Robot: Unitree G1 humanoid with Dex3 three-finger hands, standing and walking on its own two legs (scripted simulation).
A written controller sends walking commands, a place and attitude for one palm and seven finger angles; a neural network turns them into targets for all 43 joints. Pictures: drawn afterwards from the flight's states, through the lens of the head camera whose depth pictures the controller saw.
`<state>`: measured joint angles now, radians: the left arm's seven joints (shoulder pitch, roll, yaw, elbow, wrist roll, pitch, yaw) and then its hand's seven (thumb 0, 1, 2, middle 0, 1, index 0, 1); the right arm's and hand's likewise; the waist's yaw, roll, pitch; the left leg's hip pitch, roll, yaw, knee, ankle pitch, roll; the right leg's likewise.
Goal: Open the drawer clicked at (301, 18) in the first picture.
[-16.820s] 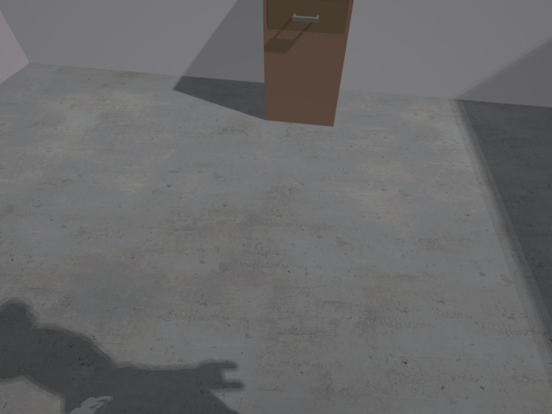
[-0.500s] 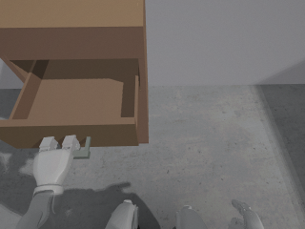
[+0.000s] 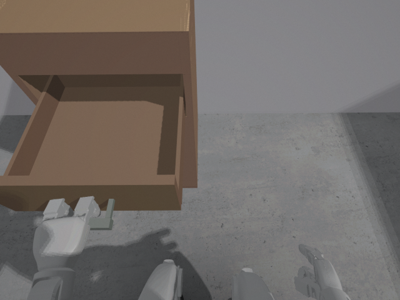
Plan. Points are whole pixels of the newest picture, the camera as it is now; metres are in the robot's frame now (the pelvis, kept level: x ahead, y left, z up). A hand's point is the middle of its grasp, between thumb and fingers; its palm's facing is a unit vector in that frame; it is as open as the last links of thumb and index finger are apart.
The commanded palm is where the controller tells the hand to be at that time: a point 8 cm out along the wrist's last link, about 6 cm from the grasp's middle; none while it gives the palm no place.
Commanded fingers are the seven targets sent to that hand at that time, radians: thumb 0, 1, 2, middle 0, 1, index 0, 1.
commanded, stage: pull the drawer open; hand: left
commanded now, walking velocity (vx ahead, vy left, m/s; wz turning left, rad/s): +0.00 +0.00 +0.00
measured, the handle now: (80, 214) +0.27 +0.27 -0.02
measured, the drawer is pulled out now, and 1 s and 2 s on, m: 0.28 0.30 0.29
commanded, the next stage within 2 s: open the thumb to release the handle in 0.56 s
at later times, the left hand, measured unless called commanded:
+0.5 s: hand (73, 255) +0.20 +0.27 -0.04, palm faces -0.08 -0.04 -1.00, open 5.4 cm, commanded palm +0.16 +0.26 +0.00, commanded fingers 0.00 0.90 0.90 -0.40 -1.35 -0.40 -1.35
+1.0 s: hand (75, 251) +0.21 +0.27 -0.05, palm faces -0.06 -0.03 -1.00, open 8.7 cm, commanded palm +0.19 +0.26 +0.00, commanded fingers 0.00 -0.36 0.36 -0.31 -1.22 -0.31 -1.22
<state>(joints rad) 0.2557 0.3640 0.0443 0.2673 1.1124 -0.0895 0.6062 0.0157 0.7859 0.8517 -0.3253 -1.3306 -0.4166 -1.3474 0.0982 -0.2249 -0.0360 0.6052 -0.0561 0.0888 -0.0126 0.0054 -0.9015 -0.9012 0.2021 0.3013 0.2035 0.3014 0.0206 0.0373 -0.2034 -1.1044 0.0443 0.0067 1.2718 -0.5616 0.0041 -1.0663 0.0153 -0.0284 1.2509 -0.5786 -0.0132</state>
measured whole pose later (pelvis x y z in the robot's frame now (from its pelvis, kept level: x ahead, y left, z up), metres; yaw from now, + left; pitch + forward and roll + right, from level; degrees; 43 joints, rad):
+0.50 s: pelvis +0.01 +0.00 +0.00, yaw +0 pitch +24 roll -1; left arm 0.44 0.37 0.08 0.12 1.09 -0.13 0.61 0.01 0.76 0.78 -0.31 -1.34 -0.42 -1.35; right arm 0.08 -0.22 -0.04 0.58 -0.07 0.10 0.00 0.01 -0.90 -0.90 0.20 0.30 0.20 0.30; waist 0.02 0.03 -0.21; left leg -1.11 0.05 0.02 1.29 -0.59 0.00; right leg -1.08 0.02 -0.02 1.28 -0.61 -0.02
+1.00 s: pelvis +0.01 -0.01 +0.00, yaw +1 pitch +23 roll -1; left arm 0.34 0.35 0.04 0.19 1.10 -0.07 0.61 0.00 0.25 0.62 -0.34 -1.28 -0.37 -1.28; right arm 0.10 -0.22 -0.02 0.58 -0.06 0.09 -0.02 0.01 -0.90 -0.90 0.20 0.30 0.20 0.30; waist 0.04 0.04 -0.21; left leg -1.11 0.04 0.00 1.28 -0.58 -0.01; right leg -1.08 0.01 -0.04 1.27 -0.60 -0.02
